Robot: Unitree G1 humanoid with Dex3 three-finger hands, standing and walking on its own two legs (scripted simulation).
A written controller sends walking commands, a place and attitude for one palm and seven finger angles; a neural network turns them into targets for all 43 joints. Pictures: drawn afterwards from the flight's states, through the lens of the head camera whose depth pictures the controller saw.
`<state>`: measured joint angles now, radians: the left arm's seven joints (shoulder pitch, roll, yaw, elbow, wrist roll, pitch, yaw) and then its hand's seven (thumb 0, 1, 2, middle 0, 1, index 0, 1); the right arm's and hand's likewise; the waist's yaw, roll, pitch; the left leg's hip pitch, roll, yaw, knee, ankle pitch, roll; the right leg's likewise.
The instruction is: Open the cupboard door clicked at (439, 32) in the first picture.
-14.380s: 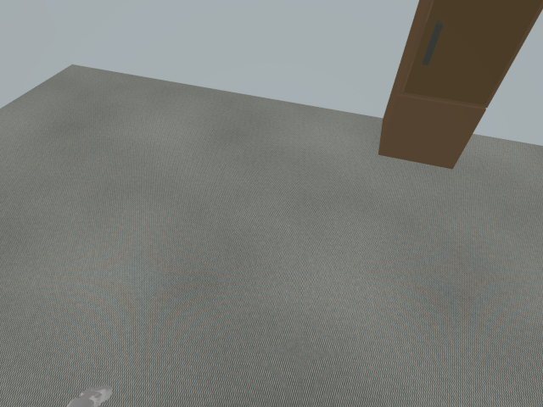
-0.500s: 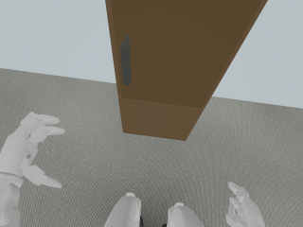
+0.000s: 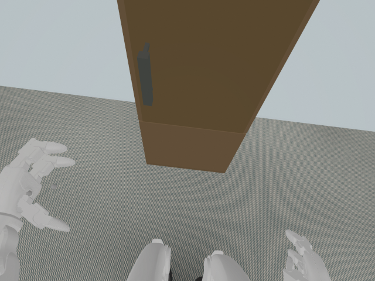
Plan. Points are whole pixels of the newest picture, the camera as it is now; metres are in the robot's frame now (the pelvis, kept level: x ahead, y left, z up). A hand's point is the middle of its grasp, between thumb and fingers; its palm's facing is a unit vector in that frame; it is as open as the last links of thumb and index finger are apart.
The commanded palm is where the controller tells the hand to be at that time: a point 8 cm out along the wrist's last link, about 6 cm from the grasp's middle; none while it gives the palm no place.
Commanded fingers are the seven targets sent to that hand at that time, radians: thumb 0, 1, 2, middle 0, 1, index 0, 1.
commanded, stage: raise the hand with hooked fingers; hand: left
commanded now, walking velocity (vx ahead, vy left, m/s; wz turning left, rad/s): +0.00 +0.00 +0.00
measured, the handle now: (147, 75) +0.61 +0.15 +0.02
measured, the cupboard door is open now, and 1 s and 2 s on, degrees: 0 0 0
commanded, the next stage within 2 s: move the hooked fingers beside the handle in 0.06 s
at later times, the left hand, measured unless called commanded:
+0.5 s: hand (79, 156) +0.35 +0.25 +0.03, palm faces -0.08 -1.00 -0.04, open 14.0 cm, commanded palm +0.33 +0.30 +0.03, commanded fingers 0.00 -0.50 0.30 -0.30 -1.20 -0.30 -1.20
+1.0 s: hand (98, 124) +0.43 +0.23 +0.02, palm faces -0.02 -1.00 -0.05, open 14.0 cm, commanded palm +0.42 +0.27 +0.02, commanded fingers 0.00 -0.50 0.30 -0.30 -1.20 -0.30 -1.20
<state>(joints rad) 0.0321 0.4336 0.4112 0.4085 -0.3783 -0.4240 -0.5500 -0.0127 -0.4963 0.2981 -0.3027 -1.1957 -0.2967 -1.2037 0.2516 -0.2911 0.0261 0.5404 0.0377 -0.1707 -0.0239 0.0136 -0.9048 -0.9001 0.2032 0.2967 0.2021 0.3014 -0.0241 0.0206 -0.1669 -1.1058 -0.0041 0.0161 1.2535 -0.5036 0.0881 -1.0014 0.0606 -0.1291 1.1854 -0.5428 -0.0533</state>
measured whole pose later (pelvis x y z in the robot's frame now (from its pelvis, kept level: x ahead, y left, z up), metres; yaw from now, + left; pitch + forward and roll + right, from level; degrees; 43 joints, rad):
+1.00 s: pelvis +0.01 +0.00 -0.01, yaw -1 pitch +24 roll -5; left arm -0.52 0.47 0.38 0.85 -0.20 -0.45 -0.38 -0.01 -0.50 0.30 -0.30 -1.20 -0.30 -1.20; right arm 0.29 -0.28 0.04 0.61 0.02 -0.03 -0.01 0.01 -0.91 -0.90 0.20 0.30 0.20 0.30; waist -0.09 0.02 -0.16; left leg -1.20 0.01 0.04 1.30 -0.53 0.09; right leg -1.11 0.07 -0.11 1.24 -0.56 -0.05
